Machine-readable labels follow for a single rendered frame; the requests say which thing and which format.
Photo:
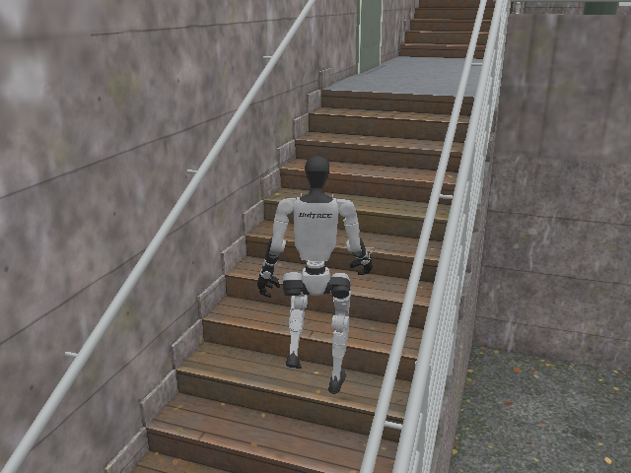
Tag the robot right upper arm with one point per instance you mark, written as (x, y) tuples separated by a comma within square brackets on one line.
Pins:
[(347, 209)]

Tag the robot left forearm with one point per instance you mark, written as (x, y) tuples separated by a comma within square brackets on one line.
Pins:
[(270, 262)]

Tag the left robot hand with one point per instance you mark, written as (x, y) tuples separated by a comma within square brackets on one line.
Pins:
[(265, 282)]

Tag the robot left upper arm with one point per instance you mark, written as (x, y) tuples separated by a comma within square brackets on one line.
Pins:
[(285, 207)]

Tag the right robot shin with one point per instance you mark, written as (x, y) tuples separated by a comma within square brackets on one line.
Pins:
[(339, 344)]

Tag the robot shin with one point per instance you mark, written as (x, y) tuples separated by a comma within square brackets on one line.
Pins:
[(296, 323), (339, 344)]

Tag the right robot hand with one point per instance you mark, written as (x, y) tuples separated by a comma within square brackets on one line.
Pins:
[(367, 268)]

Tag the robot right forearm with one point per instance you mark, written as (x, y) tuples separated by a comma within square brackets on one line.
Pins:
[(362, 256)]

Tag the left robot shin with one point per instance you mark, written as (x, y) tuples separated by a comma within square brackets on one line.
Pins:
[(296, 323)]

